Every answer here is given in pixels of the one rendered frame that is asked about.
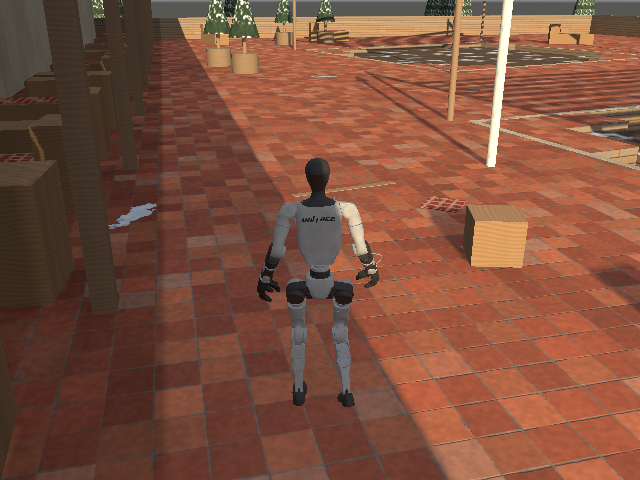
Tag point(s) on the humanoid robot torso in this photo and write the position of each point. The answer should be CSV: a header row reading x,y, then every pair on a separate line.
x,y
319,240

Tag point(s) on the right robot hand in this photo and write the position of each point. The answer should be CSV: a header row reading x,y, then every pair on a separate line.
x,y
363,274

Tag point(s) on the left robot hand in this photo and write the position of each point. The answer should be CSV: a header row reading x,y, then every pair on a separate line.
x,y
267,286

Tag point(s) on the humanoid robot head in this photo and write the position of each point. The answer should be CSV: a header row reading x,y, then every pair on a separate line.
x,y
317,173

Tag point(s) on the robot left upper arm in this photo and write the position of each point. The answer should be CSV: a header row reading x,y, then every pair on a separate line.
x,y
286,213

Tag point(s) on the robot right forearm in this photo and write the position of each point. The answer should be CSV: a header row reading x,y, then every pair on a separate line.
x,y
367,261

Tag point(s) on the robot left forearm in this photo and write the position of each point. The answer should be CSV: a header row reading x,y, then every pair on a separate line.
x,y
269,267

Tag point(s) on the robot right upper arm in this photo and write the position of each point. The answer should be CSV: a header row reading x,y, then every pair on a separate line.
x,y
350,211

